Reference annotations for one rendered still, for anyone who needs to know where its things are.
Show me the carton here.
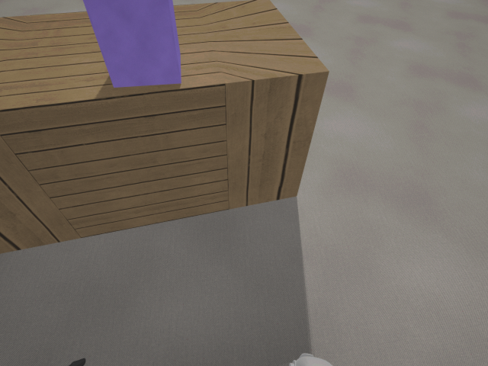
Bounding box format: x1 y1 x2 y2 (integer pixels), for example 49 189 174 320
83 0 181 88

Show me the pedestal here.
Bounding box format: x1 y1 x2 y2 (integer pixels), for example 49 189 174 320
0 0 329 254

